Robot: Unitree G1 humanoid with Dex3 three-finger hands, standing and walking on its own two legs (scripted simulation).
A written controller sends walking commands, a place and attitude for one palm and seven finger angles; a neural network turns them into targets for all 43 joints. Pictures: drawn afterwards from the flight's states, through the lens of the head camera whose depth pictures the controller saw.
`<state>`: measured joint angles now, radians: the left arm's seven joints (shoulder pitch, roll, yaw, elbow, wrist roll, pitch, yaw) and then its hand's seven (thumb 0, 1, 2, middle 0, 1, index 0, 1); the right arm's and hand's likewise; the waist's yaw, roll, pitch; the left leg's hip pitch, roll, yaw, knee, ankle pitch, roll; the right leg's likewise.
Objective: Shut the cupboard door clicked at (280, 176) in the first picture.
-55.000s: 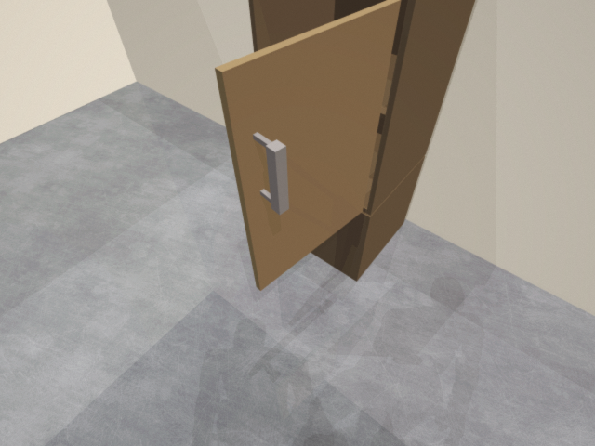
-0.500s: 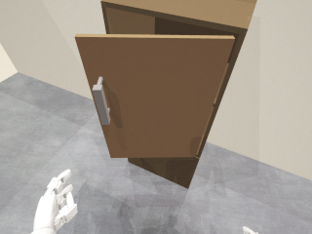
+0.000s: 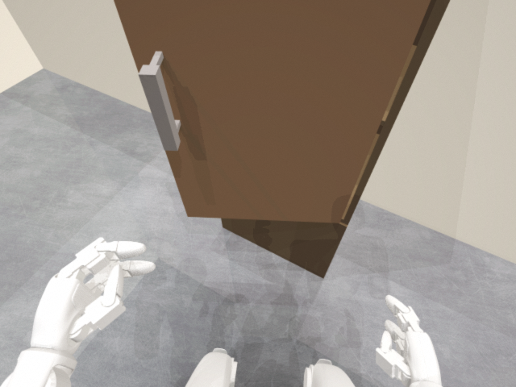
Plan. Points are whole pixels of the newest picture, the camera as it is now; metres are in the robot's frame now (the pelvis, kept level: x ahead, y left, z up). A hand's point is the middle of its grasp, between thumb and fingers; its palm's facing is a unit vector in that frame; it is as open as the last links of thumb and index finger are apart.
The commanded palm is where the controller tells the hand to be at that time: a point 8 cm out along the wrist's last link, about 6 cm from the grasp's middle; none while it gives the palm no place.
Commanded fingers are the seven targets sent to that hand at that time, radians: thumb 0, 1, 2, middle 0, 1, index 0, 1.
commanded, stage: raise the hand and make a fist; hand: left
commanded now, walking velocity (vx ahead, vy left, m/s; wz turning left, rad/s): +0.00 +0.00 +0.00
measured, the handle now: (165, 103) +0.51 +0.21 +0.15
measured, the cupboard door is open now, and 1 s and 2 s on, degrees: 27 27 27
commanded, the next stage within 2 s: bring the fist close to the handle in 1.26 s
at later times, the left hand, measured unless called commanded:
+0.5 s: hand (106, 272) +0.23 +0.21 +0.12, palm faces +0.06 -1.00 -0.06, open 3.2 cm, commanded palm +0.20 +0.26 +0.12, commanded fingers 0.00 0.90 0.90 -1.26 -1.46 -1.26 -1.46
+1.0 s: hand (118, 236) +0.26 +0.19 +0.15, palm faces +0.04 -1.00 -0.04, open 3.1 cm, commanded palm +0.23 +0.25 +0.15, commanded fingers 0.00 0.90 0.90 -1.30 -1.50 -1.30 -1.50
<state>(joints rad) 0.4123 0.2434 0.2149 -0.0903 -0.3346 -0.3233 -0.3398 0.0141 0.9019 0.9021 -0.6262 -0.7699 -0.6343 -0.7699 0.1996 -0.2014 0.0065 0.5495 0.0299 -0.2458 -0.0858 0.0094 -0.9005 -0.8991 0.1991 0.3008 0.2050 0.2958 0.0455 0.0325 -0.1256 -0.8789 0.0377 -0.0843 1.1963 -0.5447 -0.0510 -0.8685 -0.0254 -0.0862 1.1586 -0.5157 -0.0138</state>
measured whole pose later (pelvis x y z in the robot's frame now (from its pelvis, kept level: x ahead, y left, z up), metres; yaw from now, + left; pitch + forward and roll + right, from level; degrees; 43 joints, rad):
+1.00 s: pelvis +0.03 +0.01 +0.06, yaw +0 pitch +6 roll -1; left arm 0.33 0.23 0.18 -0.14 -0.29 -0.17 -0.20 0.01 0.90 0.90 -1.29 -1.50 -1.30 -1.50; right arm 0.29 -0.25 0.04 0.53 0.03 -0.20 -0.07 0.01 -0.90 -0.90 0.20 0.30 0.20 0.30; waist 0.02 0.04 -0.09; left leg -0.51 0.03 -0.04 0.85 -0.44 -0.03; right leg -0.52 -0.03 -0.06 0.84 -0.42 0.00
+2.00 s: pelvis +0.02 +0.01 +0.06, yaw -1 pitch +6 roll +0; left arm -0.02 0.20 0.16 0.18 -0.21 -0.19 -0.12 0.01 0.90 0.90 -1.30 -1.50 -1.30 -1.50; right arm 0.26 -0.24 0.03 0.60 0.02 -0.15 -0.06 0.01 -0.90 -0.90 0.20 0.30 0.20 0.30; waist 0.00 0.03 -0.06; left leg -0.49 0.02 -0.01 0.81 -0.41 -0.02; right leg -0.51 -0.04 -0.03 0.81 -0.39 0.01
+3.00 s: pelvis +0.02 +0.01 +0.06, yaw -2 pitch +8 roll +0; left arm -0.39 0.23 0.20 0.61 -0.18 -0.28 -0.12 0.01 0.90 0.90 -1.30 -1.50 -1.30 -1.50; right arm 0.27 -0.24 0.02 0.62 0.03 -0.07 -0.05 0.01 -0.90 -0.90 0.20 0.30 0.20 0.30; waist -0.03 0.02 -0.07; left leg -0.54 0.03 0.00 0.80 -0.39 -0.02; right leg -0.57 -0.03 -0.02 0.80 -0.36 0.01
